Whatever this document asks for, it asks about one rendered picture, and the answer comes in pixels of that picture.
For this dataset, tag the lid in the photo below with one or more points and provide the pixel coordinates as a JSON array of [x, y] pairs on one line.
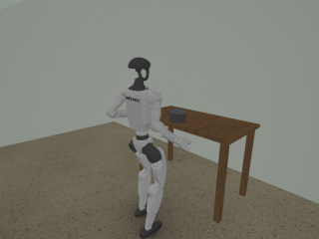
[[175, 112]]

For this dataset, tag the robot left forearm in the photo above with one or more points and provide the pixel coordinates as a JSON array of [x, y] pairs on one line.
[[121, 114]]

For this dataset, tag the table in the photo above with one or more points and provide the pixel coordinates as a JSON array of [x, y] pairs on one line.
[[220, 129]]

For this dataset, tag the left robot foot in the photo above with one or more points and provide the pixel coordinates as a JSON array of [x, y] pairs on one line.
[[139, 212]]

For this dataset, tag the robot left upper arm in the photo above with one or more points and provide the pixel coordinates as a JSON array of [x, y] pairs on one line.
[[112, 111]]

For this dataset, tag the robot right upper arm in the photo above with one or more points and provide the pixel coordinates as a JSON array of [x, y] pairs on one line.
[[154, 99]]

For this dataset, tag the robot right thigh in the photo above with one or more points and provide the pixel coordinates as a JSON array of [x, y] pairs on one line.
[[156, 157]]

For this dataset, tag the robot right forearm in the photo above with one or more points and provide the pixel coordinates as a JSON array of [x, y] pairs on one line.
[[168, 135]]

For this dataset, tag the robot right hand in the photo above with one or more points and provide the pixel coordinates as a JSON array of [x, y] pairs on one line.
[[183, 144]]

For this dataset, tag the pot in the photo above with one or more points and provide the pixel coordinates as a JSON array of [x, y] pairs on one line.
[[174, 118]]

